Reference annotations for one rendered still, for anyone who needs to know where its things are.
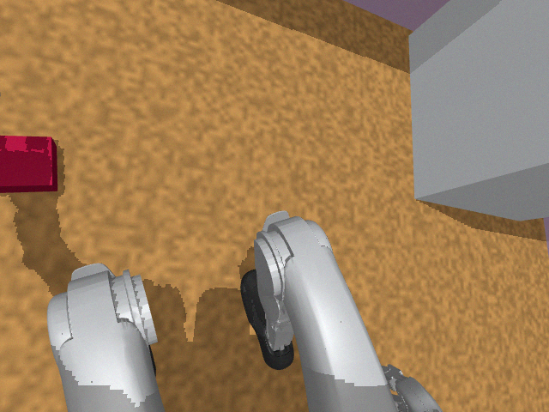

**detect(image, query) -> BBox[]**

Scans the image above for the small box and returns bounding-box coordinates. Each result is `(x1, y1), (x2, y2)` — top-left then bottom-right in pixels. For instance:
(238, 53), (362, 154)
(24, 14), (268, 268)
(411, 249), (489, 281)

(0, 136), (57, 193)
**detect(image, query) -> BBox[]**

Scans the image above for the right robot hand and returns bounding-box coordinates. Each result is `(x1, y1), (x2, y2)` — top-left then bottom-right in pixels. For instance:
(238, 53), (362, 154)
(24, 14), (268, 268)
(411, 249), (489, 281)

(382, 364), (443, 412)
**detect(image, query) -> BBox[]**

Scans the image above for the right robot foot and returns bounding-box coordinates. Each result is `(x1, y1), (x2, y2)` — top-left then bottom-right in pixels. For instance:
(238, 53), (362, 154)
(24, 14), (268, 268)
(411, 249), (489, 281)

(240, 270), (294, 370)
